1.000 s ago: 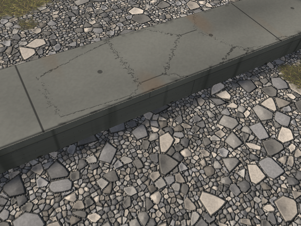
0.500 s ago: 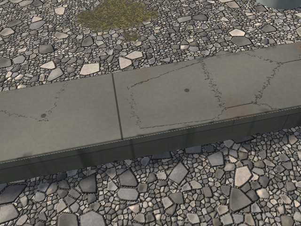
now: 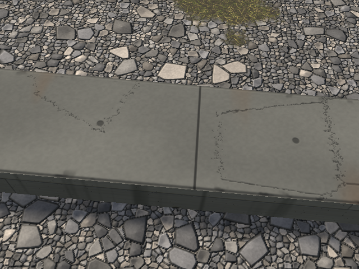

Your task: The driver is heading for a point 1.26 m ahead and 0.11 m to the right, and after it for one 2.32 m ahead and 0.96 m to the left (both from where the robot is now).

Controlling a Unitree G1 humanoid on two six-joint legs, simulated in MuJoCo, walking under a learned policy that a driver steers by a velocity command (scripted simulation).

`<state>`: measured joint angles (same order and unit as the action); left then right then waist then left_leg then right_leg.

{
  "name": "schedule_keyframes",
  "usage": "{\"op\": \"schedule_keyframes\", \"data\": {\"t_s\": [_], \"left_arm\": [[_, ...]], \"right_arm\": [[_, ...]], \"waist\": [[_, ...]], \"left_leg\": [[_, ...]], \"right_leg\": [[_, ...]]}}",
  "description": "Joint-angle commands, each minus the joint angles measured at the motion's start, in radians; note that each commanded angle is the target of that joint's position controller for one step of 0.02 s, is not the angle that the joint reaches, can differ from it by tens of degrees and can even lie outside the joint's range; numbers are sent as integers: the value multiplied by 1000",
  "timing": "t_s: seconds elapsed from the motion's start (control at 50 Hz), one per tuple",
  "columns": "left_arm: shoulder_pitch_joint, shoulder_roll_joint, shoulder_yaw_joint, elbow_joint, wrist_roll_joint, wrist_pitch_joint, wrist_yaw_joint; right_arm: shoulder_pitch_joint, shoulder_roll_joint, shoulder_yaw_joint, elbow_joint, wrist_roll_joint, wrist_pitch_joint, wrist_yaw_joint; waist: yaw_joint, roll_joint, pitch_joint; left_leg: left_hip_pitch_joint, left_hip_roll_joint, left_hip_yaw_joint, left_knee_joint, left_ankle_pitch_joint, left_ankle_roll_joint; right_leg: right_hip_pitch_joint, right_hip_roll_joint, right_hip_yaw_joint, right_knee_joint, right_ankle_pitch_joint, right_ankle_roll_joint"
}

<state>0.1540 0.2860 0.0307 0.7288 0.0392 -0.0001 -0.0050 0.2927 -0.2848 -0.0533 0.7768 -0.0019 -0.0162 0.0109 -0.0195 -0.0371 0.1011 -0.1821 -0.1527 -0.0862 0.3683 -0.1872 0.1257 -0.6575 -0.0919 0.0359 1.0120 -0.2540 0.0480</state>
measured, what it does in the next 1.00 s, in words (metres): walks ahead: right foot, then left foot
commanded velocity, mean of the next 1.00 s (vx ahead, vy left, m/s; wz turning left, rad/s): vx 0.05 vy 0.00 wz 0.22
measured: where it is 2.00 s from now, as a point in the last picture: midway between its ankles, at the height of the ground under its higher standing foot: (178, 225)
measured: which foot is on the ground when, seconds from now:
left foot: down 0.00-0.28, up 0.30-0.62, down 0.64-1.00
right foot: up 0.00-0.24, down 0.26-1.00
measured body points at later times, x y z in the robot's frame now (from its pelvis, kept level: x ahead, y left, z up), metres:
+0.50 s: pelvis +0.13 -0.04 +0.00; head +0.17 -0.05 +0.45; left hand +0.18 +0.24 -0.11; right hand +0.27 -0.29 -0.14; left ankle +0.06 +0.08 -0.70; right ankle +0.20 -0.11 -0.74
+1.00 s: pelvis +0.15 -0.01 +0.00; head +0.15 -0.01 +0.45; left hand +0.13 +0.25 -0.15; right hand +0.23 -0.25 -0.15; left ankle +0.09 +0.08 -0.74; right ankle +0.20 -0.11 -0.74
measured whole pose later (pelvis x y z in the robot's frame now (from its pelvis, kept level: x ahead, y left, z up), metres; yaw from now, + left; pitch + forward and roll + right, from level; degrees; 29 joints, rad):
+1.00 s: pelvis +0.15 -0.01 +0.00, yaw +11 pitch -2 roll +0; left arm 0.26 0.23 0.00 1.06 0.02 0.01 0.01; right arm 0.24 -0.22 0.01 1.09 -0.01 0.00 -0.03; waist 0.02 -0.01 0.01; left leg -0.08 -0.06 -0.06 0.40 -0.29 0.05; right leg -0.22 0.02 0.01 0.47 -0.27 -0.03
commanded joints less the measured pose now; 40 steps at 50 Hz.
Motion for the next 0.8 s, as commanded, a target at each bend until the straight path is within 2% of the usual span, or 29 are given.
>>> {"op": "schedule_keyframes", "data": {"t_s": [0.02, 0.1, 0.16, 0.2, 0.22, 0.24, 0.26, 0.28, 0.3, 0.32, 0.34, 0.36, 0.38, 0.4, 0.42, 0.48, 0.54, 0.6, 0.62, 0.64, 0.66, 0.68, 0.7, 0.74, 0.8], "left_arm": [[32, 81, 21, -46, -2, 6, 3], [-68, 89, 14, -71, -12, 2, 4], [-92, 100, 10, -74, -21, -6, 11], [-53, 108, 9, -58, -25, -13, 18], [-13, 112, 10, -44, -26, -19, 23], [34, 116, 12, -29, -20, -27, 29], [106, 130, 16, -14, -11, -42, 38], [162, 192, 23, -24, -11, -47, 52], [149, 216, 31, -16, -40, -23, 45], [136, 149, 19, -11, -56, -15, 36], [83, 99, 4, -16, -53, -14, 34], [29, 77, -4, -21, -41, -7, 34], [6, 75, -8, -16, -32, -7, 37], [0, 81, -7, -5, -23, -6, 37], [4, 82, -8, 8, -22, -9, 35], [33, 98, -6, 49, -26, -15, 30], [52, 122, 1, 81, -21, -7, 24], [34, 120, 0, 104, -25, 5, 23], [55, 111, -2, 116, -24, 4, 23], [65, 92, -7, 116, -28, -2, 19], [89, 64, -11, 121, -40, -2, 15], [79, 61, -12, 148, -35, 3, 17], [78, 58, -11, 164, -32, 4, 18], [92, 72, -6, 192, -28, 1, 17], [111, 58, -11, 234, -28, -4, 21]], "right_arm": [[49, -157, -41, -38, 1, -4, -15], [105, -168, -47, -18, -5, 14, -34], [116, -171, -48, -8, -13, 24, -42], [96, -165, -45, -7, -18, 27, -46], [69, -164, -43, -9, -18, 25, -45], [43, -165, -40, -11, -8, 20, -43], [18, -155, -33, -18, 7, 8, -39], [61, -101, -16, -45, 14, -3, -37], [163, -115, -29, -28, 10, 16, -45], [152, -157, -34, 14, -30, 34, -51], [107, -147, -34, 28, -34, 43, -46], [92, -132, -30, 33, -28, 52, -39], [74, -120, -26, 37, -24, 62, -30], [79, -107, -19, 49, -21, 68, -24], [75, -96, -13, 57, -17, 70, -20], [32, -74, 3, 80, -15, 75, -25], [-12, -76, 11, 102, -10, 78, -32], [6, -58, 22, 149, -11, 62, -38], [-13, -71, 23, 153, -17, 52, -42], [-26, -104, 22, 151, -31, 39, -48], [-81, -141, 19, 157, -21, 33, -46], [-102, -90, 34, 165, -11, 23, -39], [-110, -71, 43, 176, -10, 14, -38], [-90, -79, 43, 207, -8, 6, -45], [-58, -65, 46, 244, -4, 4, -48]], "waist": [[7, 104, -142], [-33, 105, -123], [-42, 113, -111], [-27, 128, -109], [-5, 133, -114], [28, 126, -125], [71, 89, -167], [68, -85, -281], [19, -218, -355], [9, -64, -285], [3, -14, -197], [-16, -11, -156], [-19, -59, -120], [-19, -92, -113], [-19, -98, -118], [0, -102, -132], [20, -118, -135], [-8, -92, -118], [-3, -60, -105], [11, 1, -112], [62, 115, -77], [54, 99, -73], [57, 100, -59], [53, 113, -50], [44, 82, -51]], "left_leg": [[82, 254, -178, -12, 772, 69], [172, 267, -252, 35, 774, 50], [218, 272, -291, 93, 834, 44], [196, 262, -303, 131, 844, 23], [159, 244, -300, 159, 845, 5], [123, 214, -296, 212, 839, -21], [50, 175, -281, 308, 745, -56], [-61, 97, -177, 532, 214, -89], [-171, -69, -70, 690, -503, -107], [-195, -11, -86, 780, -483, -110], [-190, 10, -94, 786, -409, -117], [-177, 32, -88, 746, -361, -128], [-161, 47, -80, 700, -319, -139], [-130, 41, -56, 673, -291, -149], [-111, 40, -42, 618, -282, -154], [-68, 65, -1, 433, -286, -157], [-18, 90, 38, 282, -239, -140], [100, 100, 62, 38, -72, -111], [144, 129, 11, -35, -11, -98], [177, 224, -99, -66, 9, -77], [34, 287, -172, -75, -13, -39], [-77, 300, -174, -101, -79, -33], [-102, 272, -150, -110, -101, -51], [-68, 234, -112, -106, -53, -71], [-7, 229, -93, -86, 26, -67]], "right_leg": [[36, 33, -24, -48, 71, 2], [0, 66, -4, -160, 85, -14], [29, 97, 6, -253, 46, -33], [136, 112, 7, -350, 27, -56], [233, 124, -1, -419, 30, -71], [351, 132, -8, -531, 105, -89], [528, 64, 46, -624, 311, -120], [729, -203, 279, -597, 757, -200], [763, -358, 483, -586, 1076, -370], [666, -332, 457, -607, 920, -376], [570, -258, 358, -638, 751, -338], [508, -193, 285, -679, 560, -290], [460, -149, 233, -713, 455, -264], [432, -109, 188, -727, 409, -250], [431, -93, 164, -730, 389, -242], [459, -97, 162, -734, 333, -248], [460, -101, 188, -738, 208, -246], [397, -78, 182, -711, 104, -201], [355, -70, 184, -708, 73, -163], [320, -49, 165, -676, 50, -122], [374, 40, 71, -672, -4, -94], [510, 53, 52, -660, 36, -84], [550, 43, 60, -662, 78, -84], [550, 23, 70, -660, 135, -95], [516, 16, 70, -673, 152, -95]]}}
Keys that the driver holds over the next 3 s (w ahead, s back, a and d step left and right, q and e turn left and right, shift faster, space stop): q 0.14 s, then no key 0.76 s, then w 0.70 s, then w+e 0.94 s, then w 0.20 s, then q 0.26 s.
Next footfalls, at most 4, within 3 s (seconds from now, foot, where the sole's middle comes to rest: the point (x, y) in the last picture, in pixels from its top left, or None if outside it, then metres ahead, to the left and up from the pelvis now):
0.26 right None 0.24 -0.10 -0.78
0.64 left None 0.13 0.09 -0.78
1.64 left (152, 241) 0.51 0.09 -0.78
2.12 right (191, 158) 0.77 -0.05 -0.61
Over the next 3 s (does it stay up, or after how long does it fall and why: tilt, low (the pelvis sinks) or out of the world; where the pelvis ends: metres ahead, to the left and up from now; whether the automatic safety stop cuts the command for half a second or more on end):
stays up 1.11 -0.11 0.17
